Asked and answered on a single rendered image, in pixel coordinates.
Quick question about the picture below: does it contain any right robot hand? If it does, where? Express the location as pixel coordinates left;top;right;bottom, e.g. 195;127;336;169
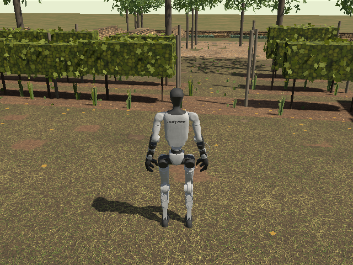
196;158;208;172

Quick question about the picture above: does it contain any robot left shin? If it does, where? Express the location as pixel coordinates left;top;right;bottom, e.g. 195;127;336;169
161;184;169;220

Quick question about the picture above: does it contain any robot right upper arm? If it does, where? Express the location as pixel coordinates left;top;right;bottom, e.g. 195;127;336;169
188;112;202;142

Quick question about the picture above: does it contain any left robot forearm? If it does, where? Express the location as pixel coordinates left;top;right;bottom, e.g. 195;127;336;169
146;135;157;160

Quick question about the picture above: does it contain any right robot forearm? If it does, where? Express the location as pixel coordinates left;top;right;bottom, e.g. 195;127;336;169
196;134;207;159

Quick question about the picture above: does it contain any robot torso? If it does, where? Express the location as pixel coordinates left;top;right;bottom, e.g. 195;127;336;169
164;110;189;166

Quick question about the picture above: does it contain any robot left upper arm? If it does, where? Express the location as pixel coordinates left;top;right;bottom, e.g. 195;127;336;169
151;112;165;142

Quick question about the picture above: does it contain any left robot hand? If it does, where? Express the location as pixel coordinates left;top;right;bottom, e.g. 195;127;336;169
145;158;158;172

